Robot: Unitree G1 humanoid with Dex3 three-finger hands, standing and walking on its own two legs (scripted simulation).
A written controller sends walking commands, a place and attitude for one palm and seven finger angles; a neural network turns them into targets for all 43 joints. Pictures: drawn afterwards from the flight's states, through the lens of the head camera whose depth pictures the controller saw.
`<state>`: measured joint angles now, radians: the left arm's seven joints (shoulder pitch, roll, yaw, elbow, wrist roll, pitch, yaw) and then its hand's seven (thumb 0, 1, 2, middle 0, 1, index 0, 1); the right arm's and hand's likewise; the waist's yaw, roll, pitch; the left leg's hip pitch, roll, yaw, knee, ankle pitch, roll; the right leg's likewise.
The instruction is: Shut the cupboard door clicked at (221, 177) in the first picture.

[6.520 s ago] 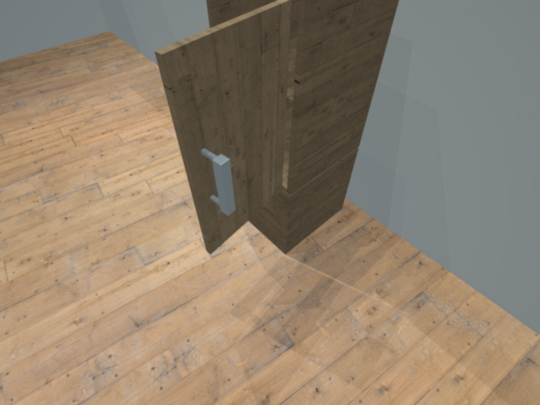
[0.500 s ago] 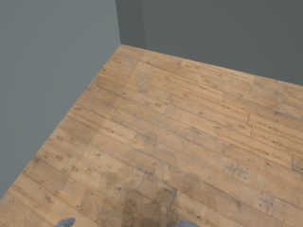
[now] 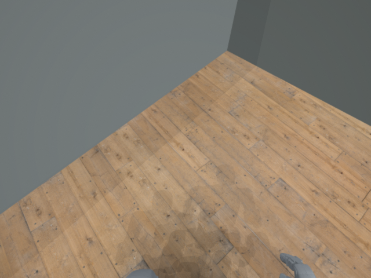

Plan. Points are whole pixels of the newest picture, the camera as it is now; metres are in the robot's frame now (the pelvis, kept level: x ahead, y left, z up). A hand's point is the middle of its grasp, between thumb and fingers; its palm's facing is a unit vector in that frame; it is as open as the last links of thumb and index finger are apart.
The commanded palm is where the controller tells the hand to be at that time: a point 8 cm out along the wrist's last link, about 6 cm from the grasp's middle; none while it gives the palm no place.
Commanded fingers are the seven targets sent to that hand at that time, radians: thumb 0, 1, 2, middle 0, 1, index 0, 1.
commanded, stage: walk to a spot facing it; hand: left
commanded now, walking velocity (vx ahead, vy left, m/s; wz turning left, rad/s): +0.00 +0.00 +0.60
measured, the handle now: out of the picture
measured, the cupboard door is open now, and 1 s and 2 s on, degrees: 98 98 98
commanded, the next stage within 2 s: none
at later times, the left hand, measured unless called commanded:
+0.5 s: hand out of the picture +0.08 +0.18 -0.14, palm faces +0.24 -0.93 -0.29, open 7.4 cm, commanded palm none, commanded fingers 0.00 0.90 0.90 -0.20 -0.30 -0.20 -0.30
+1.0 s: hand out of the picture -0.04 +0.19 -0.16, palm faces +0.57 -0.77 -0.27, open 7.4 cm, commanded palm none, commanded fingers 0.00 0.90 0.90 -0.20 -0.30 -0.20 -0.30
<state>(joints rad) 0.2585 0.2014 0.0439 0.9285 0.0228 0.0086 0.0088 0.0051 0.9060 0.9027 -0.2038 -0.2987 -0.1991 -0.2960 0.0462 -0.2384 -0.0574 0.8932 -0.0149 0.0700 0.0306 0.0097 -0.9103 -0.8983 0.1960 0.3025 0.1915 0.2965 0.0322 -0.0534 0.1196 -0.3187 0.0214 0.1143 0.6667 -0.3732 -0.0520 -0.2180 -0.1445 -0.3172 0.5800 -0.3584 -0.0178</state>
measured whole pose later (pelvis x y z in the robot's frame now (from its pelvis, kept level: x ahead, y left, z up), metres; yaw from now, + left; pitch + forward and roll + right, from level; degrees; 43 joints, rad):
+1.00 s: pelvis +0.01 -0.05 +0.00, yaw +35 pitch +1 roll +0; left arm 0.14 0.27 0.07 0.89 0.01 0.06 0.00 0.01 0.91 0.90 -0.20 -0.30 -0.19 -0.29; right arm 0.15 -0.22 -0.05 0.90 -0.03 0.04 0.00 0.01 -0.90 -0.90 0.20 0.30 0.20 0.30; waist 0.00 -0.02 0.11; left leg -0.32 0.00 -0.05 0.54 -0.23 0.00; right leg -0.44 -0.07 -0.02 0.92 -0.45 0.07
